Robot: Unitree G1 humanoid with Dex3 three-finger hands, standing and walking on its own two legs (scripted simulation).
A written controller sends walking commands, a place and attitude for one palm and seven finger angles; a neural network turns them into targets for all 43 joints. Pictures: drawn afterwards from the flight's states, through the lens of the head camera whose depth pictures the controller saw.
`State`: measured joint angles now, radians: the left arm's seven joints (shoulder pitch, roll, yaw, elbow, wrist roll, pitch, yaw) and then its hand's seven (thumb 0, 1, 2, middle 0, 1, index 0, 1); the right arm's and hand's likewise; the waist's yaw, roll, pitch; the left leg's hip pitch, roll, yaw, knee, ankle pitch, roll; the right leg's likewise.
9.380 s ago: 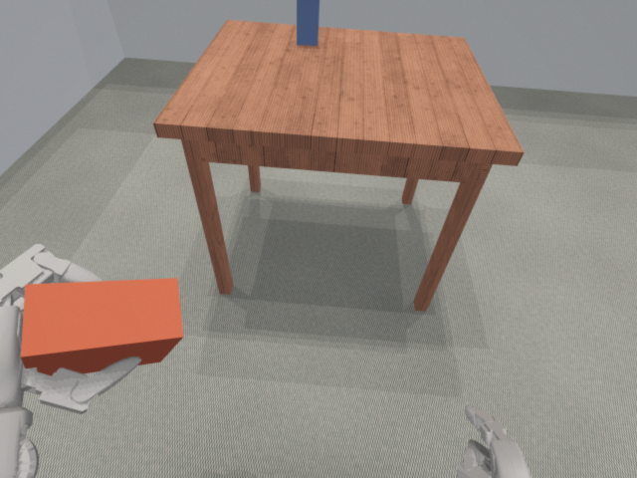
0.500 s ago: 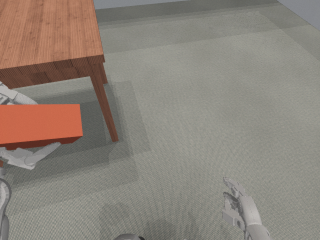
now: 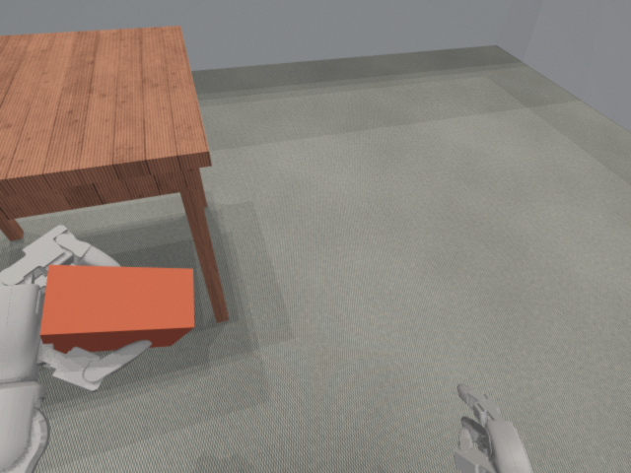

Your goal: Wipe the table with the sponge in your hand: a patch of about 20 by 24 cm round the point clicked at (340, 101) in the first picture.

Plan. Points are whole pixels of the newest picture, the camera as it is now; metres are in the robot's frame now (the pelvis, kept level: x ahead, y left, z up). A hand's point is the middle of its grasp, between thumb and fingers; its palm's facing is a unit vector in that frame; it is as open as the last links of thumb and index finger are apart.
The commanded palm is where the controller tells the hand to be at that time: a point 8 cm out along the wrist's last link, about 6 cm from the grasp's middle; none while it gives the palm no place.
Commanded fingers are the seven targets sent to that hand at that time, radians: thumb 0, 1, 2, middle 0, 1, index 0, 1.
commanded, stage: shuffle to correct the standing spot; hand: left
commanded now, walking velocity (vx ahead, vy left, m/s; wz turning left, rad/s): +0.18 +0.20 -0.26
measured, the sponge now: (140, 311) +0.23 +0.20 +0.14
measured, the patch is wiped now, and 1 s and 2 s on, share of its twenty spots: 0.00 0.00 0.00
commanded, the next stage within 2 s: none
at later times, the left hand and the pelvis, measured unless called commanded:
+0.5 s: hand (78, 215) +0.33 +0.30 +0.17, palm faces +0.32 -0.77 -0.54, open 10.0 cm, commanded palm +0.26 +0.34 +0.19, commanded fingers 0.00 0.10 1.30 -1.20 -1.60 -1.20 -1.60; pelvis +0.08 +0.06 -0.01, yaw -2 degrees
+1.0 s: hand (48, 172) +0.40 +0.37 +0.16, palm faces +0.35 -0.80 -0.48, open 10.0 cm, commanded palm +0.33 +0.41 +0.19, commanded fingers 0.00 0.10 1.30 -1.20 -1.60 -1.20 -1.60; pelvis +0.16 +0.14 -0.01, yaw -2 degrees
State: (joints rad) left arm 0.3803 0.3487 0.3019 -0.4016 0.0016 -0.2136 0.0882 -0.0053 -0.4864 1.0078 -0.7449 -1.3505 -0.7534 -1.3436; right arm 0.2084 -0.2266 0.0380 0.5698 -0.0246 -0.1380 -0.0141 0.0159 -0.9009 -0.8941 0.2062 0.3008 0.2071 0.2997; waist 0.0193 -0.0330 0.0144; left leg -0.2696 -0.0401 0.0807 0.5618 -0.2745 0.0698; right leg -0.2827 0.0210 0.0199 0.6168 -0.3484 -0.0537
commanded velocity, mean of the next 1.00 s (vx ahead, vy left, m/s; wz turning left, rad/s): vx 0.15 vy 0.20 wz -0.05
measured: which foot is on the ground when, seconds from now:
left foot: down 0.00-0.14, up 0.16-0.32, down 0.34-0.56, up 0.58-0.84, down 0.86-1.00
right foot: down 0.00-0.36, up 0.38-0.54, down 0.56-0.88, up 0.90-1.00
